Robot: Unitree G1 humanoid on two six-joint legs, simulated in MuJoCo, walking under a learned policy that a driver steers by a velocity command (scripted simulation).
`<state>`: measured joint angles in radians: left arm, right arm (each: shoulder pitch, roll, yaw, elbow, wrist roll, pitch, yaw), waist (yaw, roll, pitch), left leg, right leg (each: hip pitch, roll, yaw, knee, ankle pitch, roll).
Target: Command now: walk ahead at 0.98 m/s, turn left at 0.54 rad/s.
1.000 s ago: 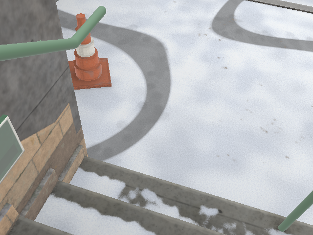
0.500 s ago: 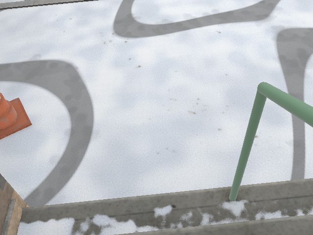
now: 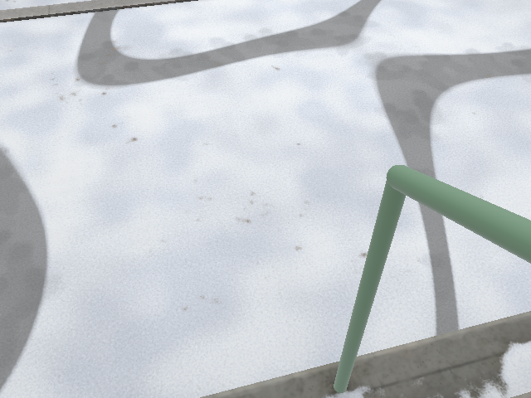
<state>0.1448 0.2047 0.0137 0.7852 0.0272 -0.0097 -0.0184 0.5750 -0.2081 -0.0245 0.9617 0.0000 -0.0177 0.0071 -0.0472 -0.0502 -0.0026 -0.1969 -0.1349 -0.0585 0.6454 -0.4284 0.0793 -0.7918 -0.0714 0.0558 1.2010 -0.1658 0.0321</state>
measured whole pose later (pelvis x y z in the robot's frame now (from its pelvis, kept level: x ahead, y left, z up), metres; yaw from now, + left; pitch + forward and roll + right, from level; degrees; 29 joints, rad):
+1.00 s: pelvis +0.72 +0.14 -0.37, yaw +44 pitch -2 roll +4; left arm 0.21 0.23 0.05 0.88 0.01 -0.06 -0.02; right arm 0.33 -0.23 -0.06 1.02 0.01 -0.11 -0.01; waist 0.01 -0.03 0.05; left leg -0.04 -0.15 0.05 0.78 -0.71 0.09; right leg -0.58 -0.14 0.08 0.63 0.43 -0.01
